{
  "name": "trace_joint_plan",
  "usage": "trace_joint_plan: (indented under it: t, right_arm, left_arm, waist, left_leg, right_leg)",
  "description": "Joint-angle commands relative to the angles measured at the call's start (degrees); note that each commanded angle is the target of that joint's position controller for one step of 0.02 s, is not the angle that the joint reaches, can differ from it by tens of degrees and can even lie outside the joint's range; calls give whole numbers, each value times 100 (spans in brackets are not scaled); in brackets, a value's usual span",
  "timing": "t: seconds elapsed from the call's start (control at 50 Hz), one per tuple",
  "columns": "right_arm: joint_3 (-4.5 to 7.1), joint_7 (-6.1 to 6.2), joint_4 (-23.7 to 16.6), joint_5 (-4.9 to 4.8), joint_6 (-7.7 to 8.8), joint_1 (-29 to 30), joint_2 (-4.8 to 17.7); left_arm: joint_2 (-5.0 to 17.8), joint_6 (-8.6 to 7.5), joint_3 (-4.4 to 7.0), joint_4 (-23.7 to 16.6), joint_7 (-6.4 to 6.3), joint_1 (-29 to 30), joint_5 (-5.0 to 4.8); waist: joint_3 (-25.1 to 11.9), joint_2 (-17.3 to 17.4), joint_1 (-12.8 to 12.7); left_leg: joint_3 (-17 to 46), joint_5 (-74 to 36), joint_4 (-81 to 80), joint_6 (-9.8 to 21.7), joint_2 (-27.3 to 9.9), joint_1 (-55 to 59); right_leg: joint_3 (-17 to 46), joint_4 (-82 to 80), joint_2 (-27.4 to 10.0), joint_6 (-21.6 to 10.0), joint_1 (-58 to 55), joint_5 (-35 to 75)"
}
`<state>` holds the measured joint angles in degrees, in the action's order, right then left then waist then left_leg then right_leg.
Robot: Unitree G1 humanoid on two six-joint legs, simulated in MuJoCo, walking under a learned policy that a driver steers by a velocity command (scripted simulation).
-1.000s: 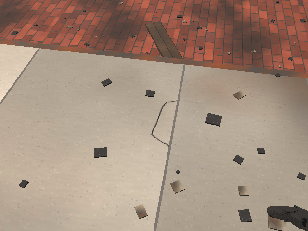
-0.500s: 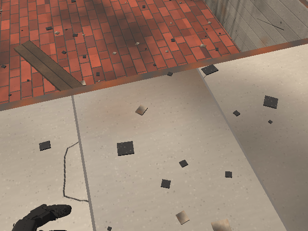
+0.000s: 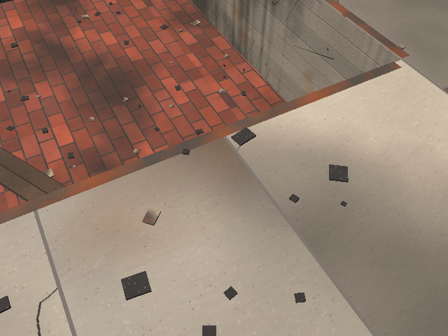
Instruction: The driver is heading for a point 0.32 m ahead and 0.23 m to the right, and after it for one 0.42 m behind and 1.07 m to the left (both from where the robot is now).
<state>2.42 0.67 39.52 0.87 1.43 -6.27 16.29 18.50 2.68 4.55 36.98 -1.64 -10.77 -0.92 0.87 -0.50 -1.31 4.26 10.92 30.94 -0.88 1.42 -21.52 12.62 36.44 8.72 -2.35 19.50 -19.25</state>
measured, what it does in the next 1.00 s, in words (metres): walks ahead, turning right: right foot, then left foot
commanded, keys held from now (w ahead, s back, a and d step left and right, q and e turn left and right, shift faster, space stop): e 0.08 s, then w+e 0.22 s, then e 0.48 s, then no key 0.22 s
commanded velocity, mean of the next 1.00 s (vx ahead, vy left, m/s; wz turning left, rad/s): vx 0.12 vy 0.00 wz -0.55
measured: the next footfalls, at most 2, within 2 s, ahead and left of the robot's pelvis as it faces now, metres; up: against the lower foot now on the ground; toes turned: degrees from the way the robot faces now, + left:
right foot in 0.40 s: +0.06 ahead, -0.15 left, +0.00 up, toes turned -17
left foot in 0.86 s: +0.28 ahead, -0.03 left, +0.00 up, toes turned -34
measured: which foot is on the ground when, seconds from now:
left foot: down 0.00-0.40, up 0.42-0.84, down 0.86-1.00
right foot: up 0.00-0.38, down 0.40-0.88, up 0.90-1.00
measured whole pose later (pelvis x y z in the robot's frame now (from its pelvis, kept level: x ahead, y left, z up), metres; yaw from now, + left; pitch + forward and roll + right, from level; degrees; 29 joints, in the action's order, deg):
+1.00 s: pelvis +0.15 -0.07 +0.01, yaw -33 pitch +1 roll +0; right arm 2.8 -0.3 38.7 0.7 1.6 -5.4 14.8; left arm 19.0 2.9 4.2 38.8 -2.7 -10.3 -0.5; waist 3.3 -1.8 -0.3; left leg 0.8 10.6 28.1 1.8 1.6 -18.8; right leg 9.7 61.4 6.0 4.2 22.5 -32.9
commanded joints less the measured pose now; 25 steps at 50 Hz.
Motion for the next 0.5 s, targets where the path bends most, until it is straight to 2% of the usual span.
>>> trace_joint_plan:
  t: [0.02,0.04,0.06,0.08,0.1,0.12,0.14,0.18,0.24,0.3,0.34,0.36,0.38,0.4,0.42,0.44,0.46,0.48,0.5]
  right_arm:
    - [391,36,-357,190,37,-395,1233]
    - [314,46,-416,138,39,-326,967]
    - [271,63,-443,79,15,-140,763]
    - [242,84,-477,1,-16,13,656]
    - [237,111,-447,-34,-48,-2,662]
    - [247,137,-414,-28,-82,-79,686]
    - [275,164,-378,-36,-106,-197,734]
    - [335,201,-320,-52,-105,-443,863]
    - [439,158,-261,-114,-25,-542,1095]
    - [496,41,-218,-200,44,-441,1216]
    - [492,-29,-169,-229,24,-358,1196]
    - [486,-42,-146,-269,-1,-287,1171]
    - [450,-42,-106,-278,-17,-344,1037]
    - [358,-52,-95,-202,-19,-434,731]
    - [184,-64,-526,114,6,-263,281]
    - [245,-36,-588,35,82,-27,549]
    - [318,-49,-596,-104,106,57,810]
    - [353,-50,-538,-116,108,21,907]
    - [373,-13,-476,-31,108,25,938]
  left_arm:
    - [714,-133,168,-452,-21,-363,58]
    - [1056,-122,295,-341,-16,-383,26]
    - [1043,-52,331,-228,-32,-347,-15]
    - [934,35,323,-185,-56,-341,-28]
    - [775,85,280,-215,-40,-306,-33]
    - [587,96,221,-279,-6,-183,-57]
    - [472,77,179,-380,27,4,-75]
    - [405,4,138,-547,95,336,-64]
    - [296,-110,72,-634,202,500,-4]
    - [344,-155,83,-534,285,310,-9]
    - [342,-144,103,-489,311,224,1]
    - [308,-135,116,-410,314,19,13]
    - [393,-119,180,-290,289,-307,9]
    - [679,-108,316,-177,230,-823,-25]
    - [1554,-108,501,-286,125,-1087,-23]
    - [1426,-238,427,-387,187,-1122,96]
    - [1086,-343,317,-383,214,-950,107]
    - [888,-393,256,-371,201,-697,40]
    - [810,-380,223,-414,170,-465,-2]
  waist:
    - [-843,1653,63]
    - [-773,1105,75]
    - [-636,790,30]
    - [-512,722,5]
    - [-496,742,31]
    - [-406,836,106]
    - [-336,1045,230]
    - [-347,1195,445]
    - [-392,1110,508]
    - [-249,1116,385]
    - [-122,972,262]
    - [-160,898,112]
    - [-306,774,-16]
    - [-600,201,-182]
    - [-666,-1658,-72]
    - [-752,-1312,-354]
    - [-513,-1025,-270]
    - [-318,-848,-112]
    - [-294,-599,-40]
  left_leg:
    - [2842,-3237,-1115,1739,-2699,1812]
    - [2378,-3005,-1034,1736,-2544,1710]
    - [1724,-2659,-957,1458,-2130,1587]
    - [1281,-2312,-959,1256,-1853,1507]
    - [1023,-1567,-1116,1158,-1712,1459]
    - [767,-578,-1366,1081,-1502,1371]
    - [690,196,-1585,1072,-1435,1418]
    - [742,908,-1816,1138,-1598,1668]
    - [549,1150,-1944,1138,-1807,1631]
    - [132,1212,-2022,1076,-1813,1076]
    - [-136,675,-1717,1015,-1802,1019]
    - [-329,262,-1371,914,-1747,945]
    - [-564,-96,-824,729,-1611,732]
    - [-1055,-26,404,346,-1278,190]
    - [-1517,2217,2580,-277,-405,-1781]
    - [-447,2747,3483,-300,-192,-2433]
    - [-194,2394,3706,-217,-389,-2538]
    - [-170,1915,3586,-161,-513,-2498]
    - [-150,1537,3385,-164,-570,-2416]
  right_leg:
    - [-279,2256,-77,300,1460,-2051]
    - [-250,3056,-355,451,1539,-1696]
    - [-345,3330,-466,568,1579,-1317]
    - [-418,3463,-547,671,1627,-1052]
    - [-575,3430,-650,714,1665,-715]
    - [-804,3135,-716,717,1658,-428]
    - [-994,2811,-754,717,1726,-292]
    - [-1116,2242,-898,690,1785,-279]
    - [-1250,1330,-1089,508,1332,-293]
    - [-1545,515,-1050,259,448,-196]
    - [-1680,-204,-973,129,56,181]
    - [-1799,-733,-857,53,-344,520]
    - [-1816,-1049,-697,-49,-955,625]
    - [-1205,-1335,-970,-274,-1891,912]
    - [1375,-1545,-2536,-1126,-2823,1883]
    - [2248,-1881,-3057,-1876,-2491,1940]
    - [1750,-1875,-2836,-1760,-2396,2128]
    - [1221,-1797,-2534,-1485,-2177,2362]
    - [966,-1782,-2355,-1291,-2030,2618]
Over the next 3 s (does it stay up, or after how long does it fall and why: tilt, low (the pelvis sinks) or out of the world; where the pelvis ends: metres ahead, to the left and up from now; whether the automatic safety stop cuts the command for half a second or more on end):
stays up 0.19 -0.10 0.01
